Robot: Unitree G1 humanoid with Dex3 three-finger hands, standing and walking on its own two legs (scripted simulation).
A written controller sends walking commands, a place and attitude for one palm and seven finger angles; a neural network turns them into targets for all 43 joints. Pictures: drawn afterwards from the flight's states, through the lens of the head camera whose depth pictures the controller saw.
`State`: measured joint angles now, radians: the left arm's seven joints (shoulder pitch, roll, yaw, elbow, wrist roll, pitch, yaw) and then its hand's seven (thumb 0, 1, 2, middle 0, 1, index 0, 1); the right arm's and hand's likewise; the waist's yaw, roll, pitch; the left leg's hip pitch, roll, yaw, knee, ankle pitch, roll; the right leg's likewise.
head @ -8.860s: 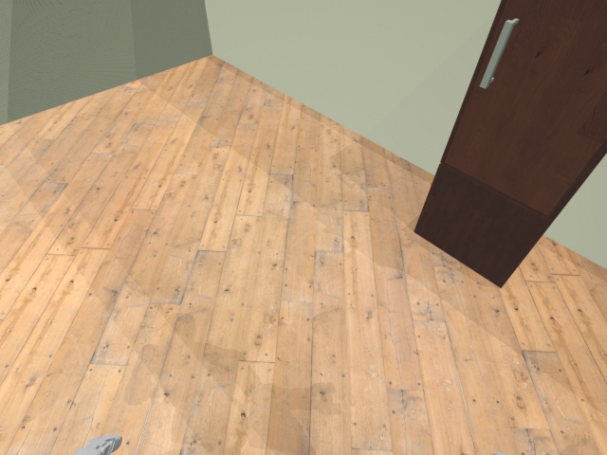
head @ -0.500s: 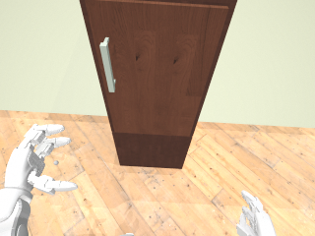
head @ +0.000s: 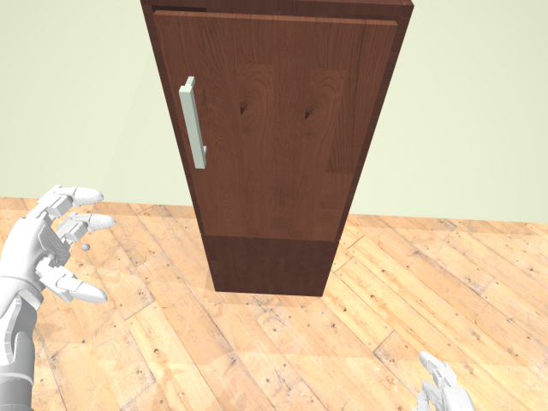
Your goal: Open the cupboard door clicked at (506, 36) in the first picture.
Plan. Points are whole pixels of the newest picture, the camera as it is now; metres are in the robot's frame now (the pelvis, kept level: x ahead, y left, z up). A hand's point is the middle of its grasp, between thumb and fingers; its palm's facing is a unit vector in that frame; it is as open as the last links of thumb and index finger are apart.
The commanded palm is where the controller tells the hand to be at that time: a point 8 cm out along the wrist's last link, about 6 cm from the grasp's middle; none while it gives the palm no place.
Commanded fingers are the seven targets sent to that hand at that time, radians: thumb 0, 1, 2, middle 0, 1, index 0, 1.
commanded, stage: raise the hand with hooked fingers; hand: left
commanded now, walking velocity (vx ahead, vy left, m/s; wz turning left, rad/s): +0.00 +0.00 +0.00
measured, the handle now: (196, 125) +0.58 +0.20 +0.08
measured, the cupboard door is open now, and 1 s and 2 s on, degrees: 0 0 0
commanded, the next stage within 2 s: move the hooked fingers beside the handle in 0.38 s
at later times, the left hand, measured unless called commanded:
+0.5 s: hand (99, 252) +0.29 +0.26 +0.09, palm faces +0.07 -1.00 +0.00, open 14.0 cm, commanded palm +0.27 +0.30 +0.10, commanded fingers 0.00 -0.50 0.30 -0.30 -1.20 -0.30 -1.20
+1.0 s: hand (124, 207) +0.37 +0.26 +0.09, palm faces +0.04 -1.00 +0.01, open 13.9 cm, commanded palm +0.34 +0.30 +0.09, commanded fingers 0.00 -0.50 0.30 -0.30 -1.20 -0.30 -1.20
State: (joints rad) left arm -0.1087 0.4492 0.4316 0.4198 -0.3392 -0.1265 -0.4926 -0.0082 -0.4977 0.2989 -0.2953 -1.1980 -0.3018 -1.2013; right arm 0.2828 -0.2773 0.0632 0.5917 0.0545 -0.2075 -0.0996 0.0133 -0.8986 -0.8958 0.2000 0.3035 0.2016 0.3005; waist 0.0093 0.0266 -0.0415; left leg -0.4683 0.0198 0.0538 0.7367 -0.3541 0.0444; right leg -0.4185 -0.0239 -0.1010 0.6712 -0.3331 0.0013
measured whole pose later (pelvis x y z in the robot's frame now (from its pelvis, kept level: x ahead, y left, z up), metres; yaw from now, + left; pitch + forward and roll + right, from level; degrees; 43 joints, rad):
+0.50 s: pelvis +0.00 -0.02 +0.00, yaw +0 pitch +4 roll -1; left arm -0.09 0.41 0.44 0.43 -0.34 -0.17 -0.48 -0.01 -0.50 0.30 -0.30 -1.20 -0.30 -1.20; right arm 0.27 -0.27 0.06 0.59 0.05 -0.21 -0.10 0.01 -0.90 -0.90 0.20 0.30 0.20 0.30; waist 0.02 0.03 -0.04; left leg -0.46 0.03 0.05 0.73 -0.35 0.02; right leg -0.42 -0.01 -0.10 0.68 -0.34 -0.02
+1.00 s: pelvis +0.00 -0.01 -0.01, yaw -2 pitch +8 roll -1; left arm -0.40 0.50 0.48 0.77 -0.27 -0.22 -0.48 -0.01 -0.50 0.30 -0.30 -1.20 -0.30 -1.20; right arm 0.34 -0.29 0.05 0.60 0.05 -0.15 -0.09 0.01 -0.90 -0.90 0.20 0.30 0.20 0.30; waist -0.05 0.01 -0.05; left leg -0.56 0.04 0.07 0.77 -0.36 0.03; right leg -0.53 0.00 -0.08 0.73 -0.34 -0.02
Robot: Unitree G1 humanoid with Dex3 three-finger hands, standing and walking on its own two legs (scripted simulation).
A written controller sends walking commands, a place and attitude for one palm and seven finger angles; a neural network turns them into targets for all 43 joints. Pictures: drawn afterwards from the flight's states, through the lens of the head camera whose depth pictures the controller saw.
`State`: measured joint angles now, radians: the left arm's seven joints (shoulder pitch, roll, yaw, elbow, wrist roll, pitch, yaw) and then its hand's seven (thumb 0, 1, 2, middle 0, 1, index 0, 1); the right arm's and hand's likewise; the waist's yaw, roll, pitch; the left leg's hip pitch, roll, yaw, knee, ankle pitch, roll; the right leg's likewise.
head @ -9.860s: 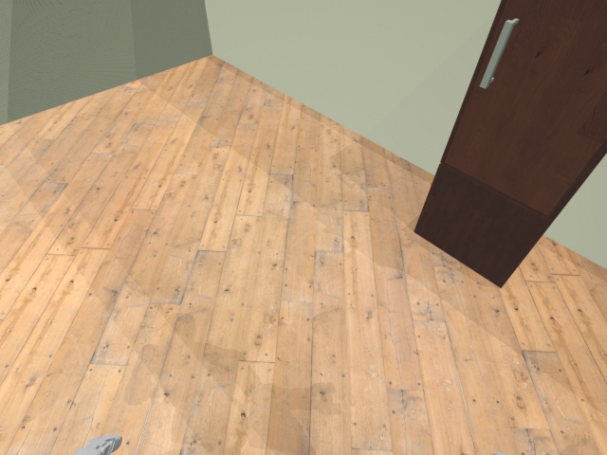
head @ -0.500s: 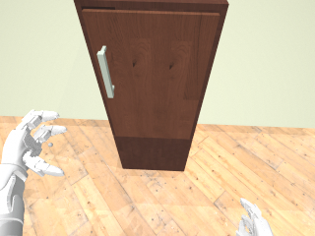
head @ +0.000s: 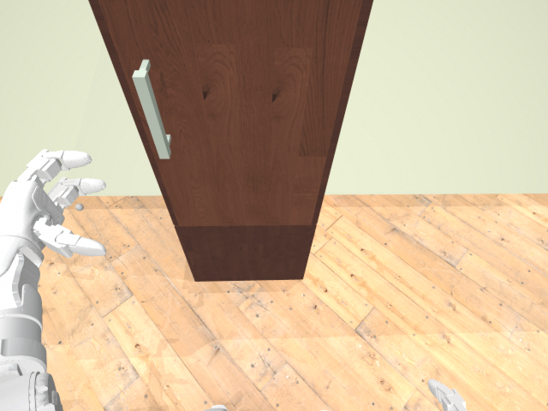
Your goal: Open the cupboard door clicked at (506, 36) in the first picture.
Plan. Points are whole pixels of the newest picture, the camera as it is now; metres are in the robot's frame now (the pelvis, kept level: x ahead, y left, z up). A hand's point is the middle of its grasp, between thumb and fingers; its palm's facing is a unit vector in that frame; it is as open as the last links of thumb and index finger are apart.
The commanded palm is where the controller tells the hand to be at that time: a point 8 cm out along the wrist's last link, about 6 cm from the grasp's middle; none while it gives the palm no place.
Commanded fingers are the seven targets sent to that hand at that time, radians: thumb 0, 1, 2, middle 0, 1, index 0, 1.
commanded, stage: move the hooked fingers beside the handle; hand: left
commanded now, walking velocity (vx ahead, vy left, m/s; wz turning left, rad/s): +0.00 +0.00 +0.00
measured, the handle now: (156, 112) +0.58 +0.23 +0.09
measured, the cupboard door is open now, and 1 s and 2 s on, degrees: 0 0 0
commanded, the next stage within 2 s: slide the fingers in behind the handle in 1.90 s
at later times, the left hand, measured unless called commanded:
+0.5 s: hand (101, 168) +0.43 +0.27 +0.10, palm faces +0.06 -1.00 +0.01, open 13.9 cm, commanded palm +0.41 +0.32 +0.09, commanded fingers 0.00 -0.50 0.30 -0.30 -1.20 -0.30 -1.20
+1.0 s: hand (113, 141) +0.50 +0.27 +0.09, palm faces +0.04 -1.00 +0.00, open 14.0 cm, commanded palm +0.49 +0.32 +0.09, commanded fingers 0.00 -0.50 0.30 -0.30 -1.20 -0.30 -1.20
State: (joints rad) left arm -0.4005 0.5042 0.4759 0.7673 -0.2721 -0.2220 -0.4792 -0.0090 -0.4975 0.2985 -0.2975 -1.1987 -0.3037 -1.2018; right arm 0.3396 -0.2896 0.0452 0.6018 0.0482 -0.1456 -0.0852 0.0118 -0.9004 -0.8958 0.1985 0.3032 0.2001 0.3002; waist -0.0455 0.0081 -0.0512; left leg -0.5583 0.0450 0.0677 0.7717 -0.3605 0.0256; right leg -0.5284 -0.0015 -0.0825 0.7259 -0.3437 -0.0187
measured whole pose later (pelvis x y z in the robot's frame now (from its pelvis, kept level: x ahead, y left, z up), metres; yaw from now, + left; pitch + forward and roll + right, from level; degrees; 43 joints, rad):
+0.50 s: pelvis +0.01 +0.01 +0.00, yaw +0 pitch +12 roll -2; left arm -0.65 0.53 0.46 1.00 -0.19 -0.30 -0.41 -0.01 -0.50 0.30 -0.30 -1.20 -0.30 -1.20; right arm 0.36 -0.28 0.05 0.62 0.03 -0.06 -0.06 0.01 -0.90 -0.90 0.20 0.30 0.20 0.30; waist -0.08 0.00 -0.08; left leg -0.63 0.04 0.07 0.80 -0.38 0.04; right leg -0.60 -0.01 -0.07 0.74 -0.35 0.00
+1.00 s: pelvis +0.00 +0.01 -0.02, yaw -1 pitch +17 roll -3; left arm -0.95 0.73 0.49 1.27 -0.10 -0.31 -0.42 -0.01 -0.50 0.30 -0.30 -1.20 -0.30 -1.20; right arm 0.41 -0.30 0.06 0.63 0.01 0.01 -0.07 0.01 -0.90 -0.90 0.20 0.30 0.20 0.30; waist -0.18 0.00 -0.06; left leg -0.80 0.06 0.05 0.89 -0.39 0.04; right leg -0.75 0.01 -0.09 0.80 -0.35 -0.01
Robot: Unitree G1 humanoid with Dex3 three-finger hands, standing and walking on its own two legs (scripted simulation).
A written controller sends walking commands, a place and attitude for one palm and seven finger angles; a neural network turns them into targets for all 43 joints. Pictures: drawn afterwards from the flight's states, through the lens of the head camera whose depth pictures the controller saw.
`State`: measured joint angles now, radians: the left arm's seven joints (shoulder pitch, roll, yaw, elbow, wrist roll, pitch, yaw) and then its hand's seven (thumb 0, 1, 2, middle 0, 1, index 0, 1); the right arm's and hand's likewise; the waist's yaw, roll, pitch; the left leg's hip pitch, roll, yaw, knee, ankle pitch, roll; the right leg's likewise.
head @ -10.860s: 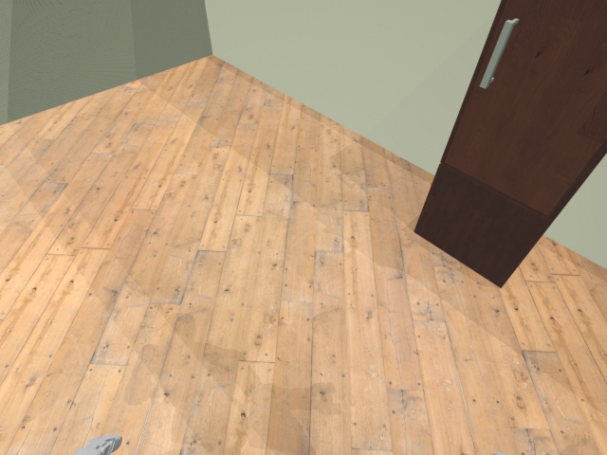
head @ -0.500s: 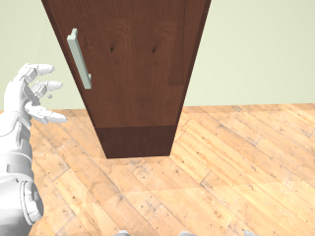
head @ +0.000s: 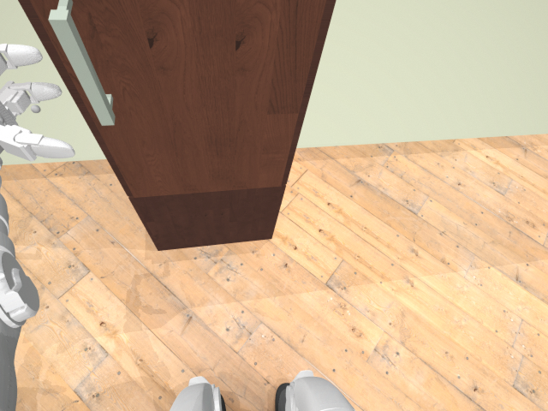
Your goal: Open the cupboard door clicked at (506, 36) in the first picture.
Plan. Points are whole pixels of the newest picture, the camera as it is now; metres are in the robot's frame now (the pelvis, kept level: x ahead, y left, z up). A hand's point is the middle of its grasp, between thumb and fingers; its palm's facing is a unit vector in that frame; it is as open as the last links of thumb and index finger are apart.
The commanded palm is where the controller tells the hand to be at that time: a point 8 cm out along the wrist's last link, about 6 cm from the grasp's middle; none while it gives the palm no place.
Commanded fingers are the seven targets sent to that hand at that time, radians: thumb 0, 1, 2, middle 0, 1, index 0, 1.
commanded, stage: move the hooked fingers beside the handle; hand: left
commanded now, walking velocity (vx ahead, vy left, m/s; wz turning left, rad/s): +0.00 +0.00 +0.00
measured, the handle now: (89, 67) +0.58 +0.22 +0.10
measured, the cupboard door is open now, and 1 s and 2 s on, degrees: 0 0 0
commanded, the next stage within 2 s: slide the fingers in behind the handle in 0.90 s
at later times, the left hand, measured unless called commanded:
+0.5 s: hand (28, 107) +0.50 +0.28 +0.11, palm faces +0.07 -1.00 +0.00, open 14.0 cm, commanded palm +0.49 +0.31 +0.10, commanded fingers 0.00 -0.50 0.30 -0.30 -1.20 -0.30 -1.20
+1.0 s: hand (45, 106) +0.51 +0.27 +0.10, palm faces +0.06 -1.00 +0.00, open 14.0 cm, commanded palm +0.49 +0.31 +0.10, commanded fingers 0.00 -0.50 0.30 -0.30 -1.20 -0.30 -1.20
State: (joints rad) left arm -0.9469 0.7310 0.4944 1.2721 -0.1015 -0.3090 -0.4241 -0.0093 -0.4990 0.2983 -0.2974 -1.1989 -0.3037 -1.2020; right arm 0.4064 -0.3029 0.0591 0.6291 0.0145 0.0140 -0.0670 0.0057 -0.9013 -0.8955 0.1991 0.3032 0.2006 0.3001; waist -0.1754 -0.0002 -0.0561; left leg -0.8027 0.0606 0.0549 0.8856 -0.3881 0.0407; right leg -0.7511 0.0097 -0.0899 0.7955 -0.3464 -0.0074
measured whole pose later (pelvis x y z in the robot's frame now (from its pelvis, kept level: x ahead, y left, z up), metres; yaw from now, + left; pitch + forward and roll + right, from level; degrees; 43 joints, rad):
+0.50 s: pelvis +0.02 +0.01 +0.00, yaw -1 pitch +18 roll -4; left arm -0.84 0.69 0.52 1.17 -0.12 -0.31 -0.42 -0.01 -0.50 0.30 -0.30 -1.20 -0.30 -1.20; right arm 0.44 -0.27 0.05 0.60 0.01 0.10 -0.03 0.00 -0.90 -0.90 0.20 0.30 0.20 0.30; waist -0.15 0.01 -0.09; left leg -0.78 0.07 0.06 0.88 -0.42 0.05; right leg -0.72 0.02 -0.08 0.77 -0.36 0.00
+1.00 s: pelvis +0.01 +0.00 +0.00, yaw -1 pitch +19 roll -4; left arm -0.95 0.73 0.50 1.26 -0.09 -0.31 -0.40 -0.01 -0.50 0.30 -0.30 -1.20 -0.30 -1.20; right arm 0.42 -0.29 0.07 0.60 0.01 0.08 -0.05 0.00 -0.90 -0.90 0.20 0.30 0.20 0.30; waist -0.18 0.01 -0.06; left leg -0.83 0.07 0.05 0.91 -0.41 0.04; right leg -0.78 0.02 -0.09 0.81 -0.36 0.00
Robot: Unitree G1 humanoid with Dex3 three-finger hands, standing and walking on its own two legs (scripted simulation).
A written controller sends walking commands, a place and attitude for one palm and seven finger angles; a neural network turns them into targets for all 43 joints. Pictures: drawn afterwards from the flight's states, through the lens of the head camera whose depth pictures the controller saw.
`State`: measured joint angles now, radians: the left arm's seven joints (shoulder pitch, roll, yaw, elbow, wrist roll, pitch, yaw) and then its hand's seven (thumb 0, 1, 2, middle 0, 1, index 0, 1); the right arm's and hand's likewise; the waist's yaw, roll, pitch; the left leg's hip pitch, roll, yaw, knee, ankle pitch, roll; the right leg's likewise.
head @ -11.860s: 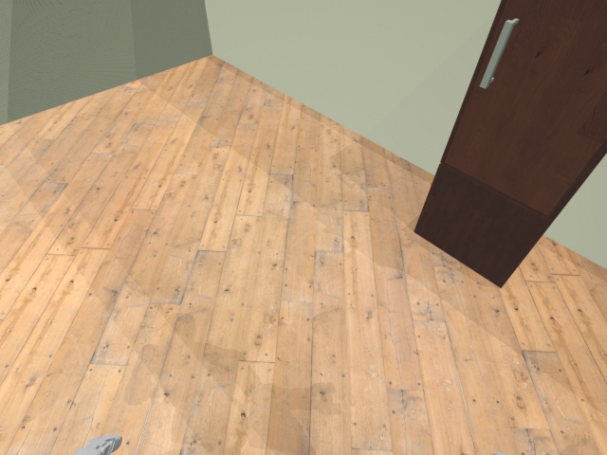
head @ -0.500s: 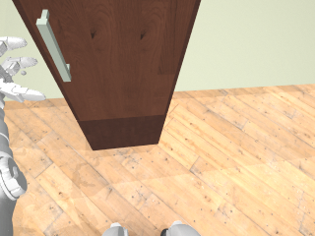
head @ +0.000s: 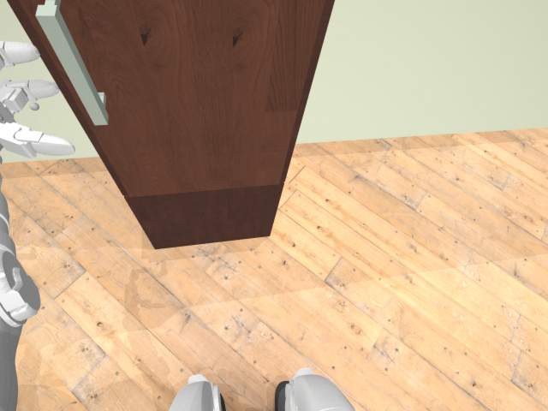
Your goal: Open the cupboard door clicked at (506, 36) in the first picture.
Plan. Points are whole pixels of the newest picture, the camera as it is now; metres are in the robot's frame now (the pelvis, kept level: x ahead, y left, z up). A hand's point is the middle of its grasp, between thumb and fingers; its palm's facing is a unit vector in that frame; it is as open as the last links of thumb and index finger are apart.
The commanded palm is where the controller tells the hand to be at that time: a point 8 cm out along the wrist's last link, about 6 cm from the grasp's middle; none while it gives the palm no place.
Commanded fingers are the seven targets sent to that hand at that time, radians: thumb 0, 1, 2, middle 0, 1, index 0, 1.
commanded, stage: slide the fingers in behind the handle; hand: left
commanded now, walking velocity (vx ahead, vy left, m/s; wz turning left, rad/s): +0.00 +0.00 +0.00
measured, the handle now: (80, 65) +0.57 +0.23 +0.11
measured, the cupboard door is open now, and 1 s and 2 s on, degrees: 0 0 0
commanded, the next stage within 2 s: close the thumb around the handle in 1.60 s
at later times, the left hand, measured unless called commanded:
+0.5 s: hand (54, 103) +0.50 +0.25 +0.11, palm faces +0.05 -1.00 +0.01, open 14.0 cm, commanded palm +0.49 +0.28 +0.10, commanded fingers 0.00 -0.50 0.30 -0.30 -1.20 -0.30 -1.20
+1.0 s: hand (85, 103) +0.51 +0.21 +0.10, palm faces +0.07 -1.00 +0.01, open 14.0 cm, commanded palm +0.49 +0.25 +0.10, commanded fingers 0.00 -0.50 0.30 -0.30 -1.20 -0.30 -1.20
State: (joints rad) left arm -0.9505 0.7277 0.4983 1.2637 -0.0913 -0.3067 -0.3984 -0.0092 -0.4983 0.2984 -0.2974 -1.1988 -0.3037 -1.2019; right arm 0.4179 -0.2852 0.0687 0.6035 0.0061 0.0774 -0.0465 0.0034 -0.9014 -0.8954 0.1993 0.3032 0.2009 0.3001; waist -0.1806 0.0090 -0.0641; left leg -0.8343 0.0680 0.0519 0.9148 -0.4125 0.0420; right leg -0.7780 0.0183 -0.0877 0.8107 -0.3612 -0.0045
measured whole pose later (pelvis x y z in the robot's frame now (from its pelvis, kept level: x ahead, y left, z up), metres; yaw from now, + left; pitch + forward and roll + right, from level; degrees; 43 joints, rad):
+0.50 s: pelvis +0.00 +0.00 +0.00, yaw +0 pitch +19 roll -4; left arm -0.92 0.63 0.45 1.20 -0.11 -0.33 -0.35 -0.01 -0.50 0.30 -0.30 -1.20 -0.30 -1.20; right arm 0.42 -0.28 0.05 0.61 0.00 0.07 -0.03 0.00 -0.90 -0.90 0.20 0.30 0.20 0.30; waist -0.17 0.01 -0.08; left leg -0.82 0.07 0.05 0.91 -0.42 0.04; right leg -0.76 0.02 -0.09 0.80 -0.36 0.00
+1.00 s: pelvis +0.01 +0.00 +0.00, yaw +0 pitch +18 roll -3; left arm -0.91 0.55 0.42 1.19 -0.10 -0.33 -0.25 -0.01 -0.50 0.30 -0.30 -1.20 -0.30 -1.20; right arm 0.43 -0.27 0.04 0.62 0.00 0.07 -0.01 0.00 -0.90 -0.90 0.20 0.30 0.20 0.30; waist -0.16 0.02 -0.08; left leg -0.79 0.07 0.05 0.90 -0.42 0.04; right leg -0.74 0.02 -0.08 0.81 -0.38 -0.01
